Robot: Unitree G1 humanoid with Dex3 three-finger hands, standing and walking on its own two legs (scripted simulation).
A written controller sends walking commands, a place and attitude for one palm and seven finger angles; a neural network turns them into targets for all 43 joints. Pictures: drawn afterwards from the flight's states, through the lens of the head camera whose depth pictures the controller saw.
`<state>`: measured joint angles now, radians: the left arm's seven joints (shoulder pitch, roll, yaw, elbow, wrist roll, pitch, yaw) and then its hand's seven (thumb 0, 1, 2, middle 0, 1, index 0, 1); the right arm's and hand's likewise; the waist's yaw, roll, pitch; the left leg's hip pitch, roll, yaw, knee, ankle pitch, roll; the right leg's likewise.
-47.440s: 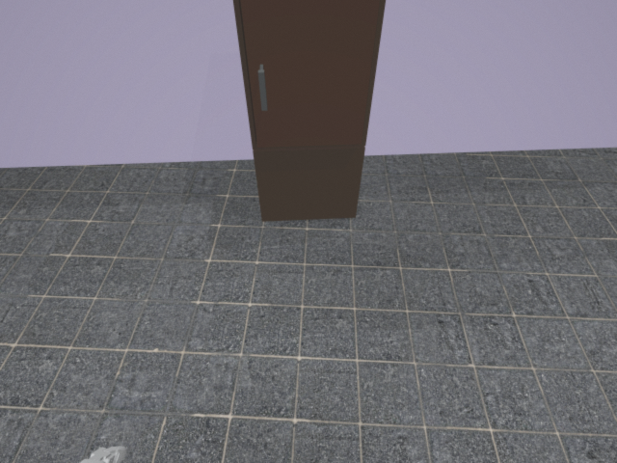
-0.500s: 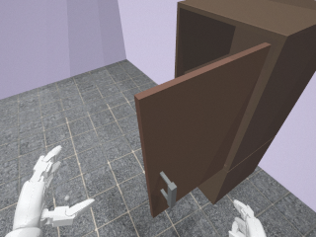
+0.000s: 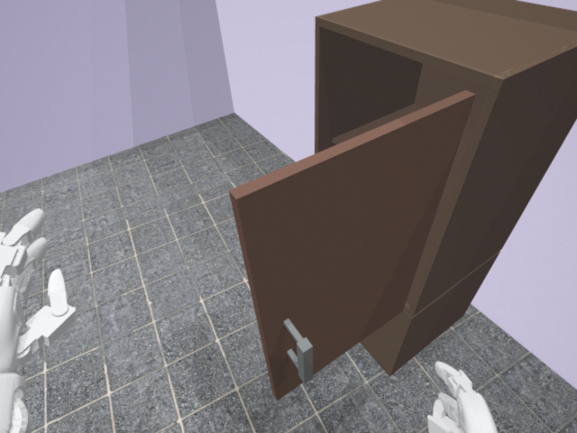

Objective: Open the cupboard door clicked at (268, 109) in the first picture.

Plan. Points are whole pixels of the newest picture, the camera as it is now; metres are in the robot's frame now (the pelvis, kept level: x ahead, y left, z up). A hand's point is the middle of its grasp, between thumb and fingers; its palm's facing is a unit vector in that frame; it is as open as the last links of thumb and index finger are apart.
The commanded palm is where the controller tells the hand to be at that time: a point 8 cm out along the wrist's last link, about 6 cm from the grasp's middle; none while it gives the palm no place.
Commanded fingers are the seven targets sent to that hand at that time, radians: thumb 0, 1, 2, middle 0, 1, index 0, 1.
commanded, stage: draw the hand back to the body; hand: left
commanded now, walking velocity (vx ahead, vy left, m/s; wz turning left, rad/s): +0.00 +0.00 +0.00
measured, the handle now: (298, 352) +0.29 +0.03 -0.10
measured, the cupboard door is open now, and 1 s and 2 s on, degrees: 89 89 89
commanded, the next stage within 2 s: step back with the hand held close in 0.20 s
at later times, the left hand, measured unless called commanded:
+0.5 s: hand (82, 304) +0.20 +0.25 +0.16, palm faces +0.42 -0.77 -0.48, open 7.4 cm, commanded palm +0.13 +0.29 +0.18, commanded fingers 0.00 0.90 0.90 -0.20 -0.30 -0.20 -0.30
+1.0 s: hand (29, 364) +0.14 +0.27 +0.15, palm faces +0.38 -0.78 -0.49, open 7.4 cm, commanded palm +0.07 +0.31 +0.18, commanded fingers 0.00 0.90 0.90 -0.20 -0.30 -0.20 -0.30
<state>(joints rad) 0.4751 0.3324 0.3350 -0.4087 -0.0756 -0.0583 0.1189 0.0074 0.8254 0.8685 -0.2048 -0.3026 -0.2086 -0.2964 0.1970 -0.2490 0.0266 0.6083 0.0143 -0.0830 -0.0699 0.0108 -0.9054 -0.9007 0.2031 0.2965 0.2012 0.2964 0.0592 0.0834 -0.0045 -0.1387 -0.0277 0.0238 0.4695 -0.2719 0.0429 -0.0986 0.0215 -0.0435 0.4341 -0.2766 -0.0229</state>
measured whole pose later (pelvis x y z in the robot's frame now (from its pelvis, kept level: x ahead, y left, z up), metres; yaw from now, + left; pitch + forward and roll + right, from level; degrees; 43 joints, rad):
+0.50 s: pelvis -0.01 -0.01 +0.00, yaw +0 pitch -1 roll -1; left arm 0.49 0.37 0.38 -0.38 -0.05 -0.13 0.11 0.01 0.89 0.90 -0.21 -0.30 -0.21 -0.30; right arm 0.16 -0.25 0.02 0.60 0.01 -0.05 -0.07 0.01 -0.90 -0.90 0.20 0.30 0.20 0.30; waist 0.02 0.08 0.01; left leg -0.19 0.00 0.02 0.45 -0.24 0.02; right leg -0.14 0.05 -0.05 0.40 -0.24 -0.04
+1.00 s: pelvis -0.07 +0.01 -0.01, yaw +0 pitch +0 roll -2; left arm 0.58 0.42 0.40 -0.50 -0.03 -0.17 0.16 0.01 0.89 0.90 -0.21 -0.30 -0.22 -0.30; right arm 0.20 -0.24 0.00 0.57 0.01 -0.01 -0.09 0.01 -0.91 -0.90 0.20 0.30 0.20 0.30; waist -0.01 0.03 0.02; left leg -0.36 -0.01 0.02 0.54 -0.19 0.06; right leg -0.29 0.03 -0.05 0.44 -0.17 -0.01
